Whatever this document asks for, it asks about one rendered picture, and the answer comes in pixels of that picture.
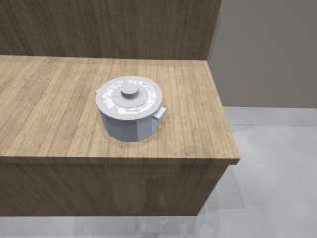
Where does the knob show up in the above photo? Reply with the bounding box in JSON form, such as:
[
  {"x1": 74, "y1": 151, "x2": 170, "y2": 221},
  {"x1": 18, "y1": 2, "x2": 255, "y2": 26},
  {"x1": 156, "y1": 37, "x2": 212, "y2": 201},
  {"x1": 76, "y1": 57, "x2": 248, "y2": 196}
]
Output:
[{"x1": 120, "y1": 83, "x2": 139, "y2": 99}]

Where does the pot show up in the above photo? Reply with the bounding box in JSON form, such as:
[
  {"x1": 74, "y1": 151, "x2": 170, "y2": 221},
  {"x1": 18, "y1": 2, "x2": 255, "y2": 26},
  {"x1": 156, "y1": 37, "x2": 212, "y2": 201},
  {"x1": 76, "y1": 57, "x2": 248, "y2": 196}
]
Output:
[{"x1": 95, "y1": 89, "x2": 167, "y2": 142}]

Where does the table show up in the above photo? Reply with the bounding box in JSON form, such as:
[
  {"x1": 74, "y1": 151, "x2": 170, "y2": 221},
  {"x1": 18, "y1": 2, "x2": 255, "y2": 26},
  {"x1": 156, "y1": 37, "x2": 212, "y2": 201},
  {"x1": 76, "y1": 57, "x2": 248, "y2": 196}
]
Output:
[{"x1": 0, "y1": 0, "x2": 240, "y2": 217}]

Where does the lid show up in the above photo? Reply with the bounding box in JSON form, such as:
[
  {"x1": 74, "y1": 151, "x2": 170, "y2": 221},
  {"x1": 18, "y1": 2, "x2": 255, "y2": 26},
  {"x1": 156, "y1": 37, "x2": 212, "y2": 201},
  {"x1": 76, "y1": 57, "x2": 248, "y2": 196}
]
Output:
[{"x1": 95, "y1": 76, "x2": 163, "y2": 122}]

